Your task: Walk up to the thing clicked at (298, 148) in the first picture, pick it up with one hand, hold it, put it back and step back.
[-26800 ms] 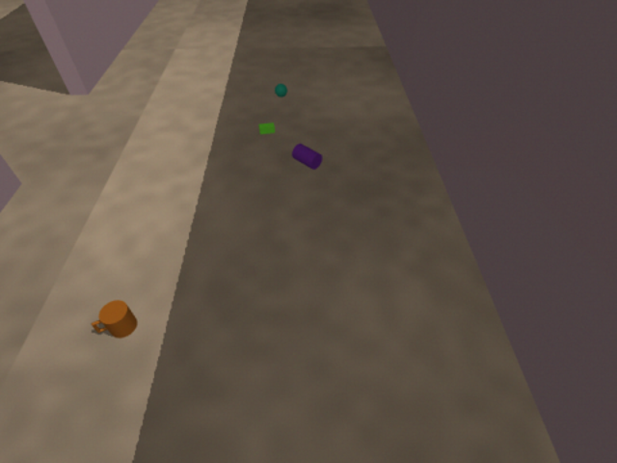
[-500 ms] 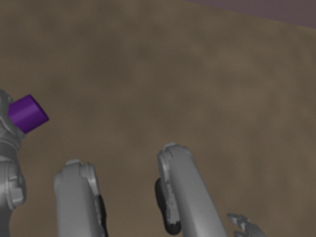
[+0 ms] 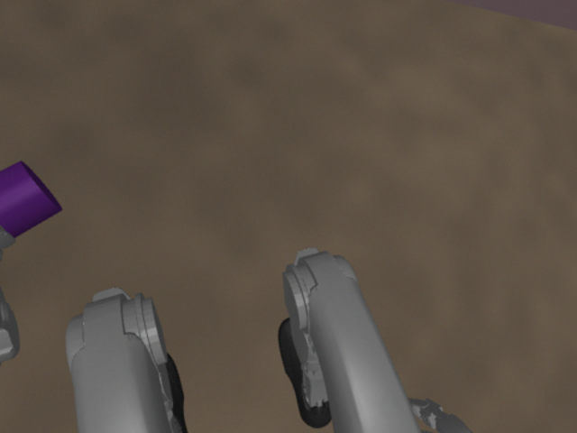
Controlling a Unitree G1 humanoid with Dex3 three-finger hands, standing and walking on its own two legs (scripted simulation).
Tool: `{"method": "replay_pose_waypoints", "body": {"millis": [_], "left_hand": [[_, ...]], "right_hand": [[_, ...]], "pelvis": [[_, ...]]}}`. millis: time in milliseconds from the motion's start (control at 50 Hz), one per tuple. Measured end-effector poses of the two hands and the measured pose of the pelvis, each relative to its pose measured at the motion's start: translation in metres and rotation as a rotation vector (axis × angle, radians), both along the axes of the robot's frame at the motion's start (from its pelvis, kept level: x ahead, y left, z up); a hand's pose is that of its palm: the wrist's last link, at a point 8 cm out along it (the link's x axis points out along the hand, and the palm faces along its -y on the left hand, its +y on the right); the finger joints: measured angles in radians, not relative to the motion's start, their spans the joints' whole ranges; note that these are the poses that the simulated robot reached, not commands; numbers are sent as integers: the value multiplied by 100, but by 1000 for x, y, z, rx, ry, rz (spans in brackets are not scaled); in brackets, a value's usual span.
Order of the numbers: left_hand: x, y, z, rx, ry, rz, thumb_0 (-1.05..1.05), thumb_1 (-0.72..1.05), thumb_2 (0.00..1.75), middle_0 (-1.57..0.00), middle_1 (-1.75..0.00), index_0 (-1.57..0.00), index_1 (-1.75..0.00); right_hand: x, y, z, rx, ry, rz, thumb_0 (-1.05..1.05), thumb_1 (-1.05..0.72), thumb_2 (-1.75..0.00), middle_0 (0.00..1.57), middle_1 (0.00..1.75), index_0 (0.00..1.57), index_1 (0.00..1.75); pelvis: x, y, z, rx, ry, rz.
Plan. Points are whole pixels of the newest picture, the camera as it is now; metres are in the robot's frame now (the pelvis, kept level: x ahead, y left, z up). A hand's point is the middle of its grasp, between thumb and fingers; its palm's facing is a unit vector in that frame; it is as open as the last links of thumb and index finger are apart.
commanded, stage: lower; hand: left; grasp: from above
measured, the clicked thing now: out of the picture +0.46 +0.34 -0.21
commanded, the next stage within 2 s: rest in 0.28 s
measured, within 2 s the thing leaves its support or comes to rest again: rests again in 1.76 s
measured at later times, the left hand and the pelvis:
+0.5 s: hand out of the picture +0.46 +0.34 -0.22, palm faces -0.35 -0.24 -0.91, open 10.2 cm; pelvis +0.00 +0.00 -0.03, yaw -2 degrees
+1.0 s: hand (10, 214) +0.46 +0.34 -0.26, palm faces -0.34 -0.26 -0.90, open 10.2 cm; pelvis +0.00 +0.01 -0.04, yaw -5 degrees
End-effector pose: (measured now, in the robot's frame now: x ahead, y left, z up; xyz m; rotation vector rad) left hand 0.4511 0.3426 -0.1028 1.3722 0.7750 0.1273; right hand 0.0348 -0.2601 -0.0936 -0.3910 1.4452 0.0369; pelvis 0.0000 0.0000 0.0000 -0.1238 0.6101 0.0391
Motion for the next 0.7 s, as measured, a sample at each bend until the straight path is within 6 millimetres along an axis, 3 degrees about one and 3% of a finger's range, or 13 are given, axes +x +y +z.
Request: {"method": "replay_pose_waypoints", "body": {"millis": [400, 700], "left_hand": [[7, 0, -54, -13, 0, -4, -1, 0, 22, -82, -25, -85, -26], [15, -4, -76, -21, 1, -2, -1, 1, 23, -84, -19, -86, -22]], "right_hand": [[1, -7, -14, -28, 47, 34, 0, -91, -90, 20, 30, 20, 30], [4, 3, -22, 1, 36, 69, 0, -90, -90, 20, 30, 20, 30]], "pelvis": [[3, 1, -26, -20, -23, -18], [4, 3, -36, -42, -47, -36]]}}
